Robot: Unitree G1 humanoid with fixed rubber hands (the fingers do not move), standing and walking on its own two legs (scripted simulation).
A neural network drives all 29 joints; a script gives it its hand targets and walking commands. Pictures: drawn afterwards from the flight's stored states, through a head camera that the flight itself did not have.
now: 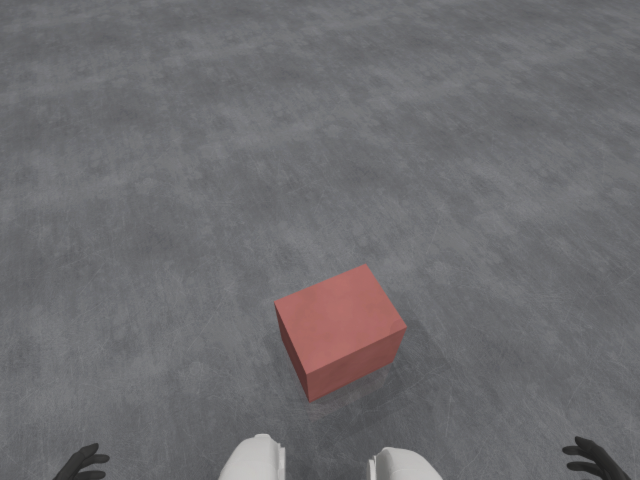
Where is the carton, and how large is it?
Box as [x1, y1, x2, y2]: [274, 264, 406, 402]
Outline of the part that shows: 366,264 363,264 274,301 282,340 309,402 391,362 397,350 406,326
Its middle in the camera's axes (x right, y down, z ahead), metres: +0.06 +0.28 +1.12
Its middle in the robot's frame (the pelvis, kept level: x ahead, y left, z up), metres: +0.54 -0.02 -0.59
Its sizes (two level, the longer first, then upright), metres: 0.284 0.216 0.258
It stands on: the floor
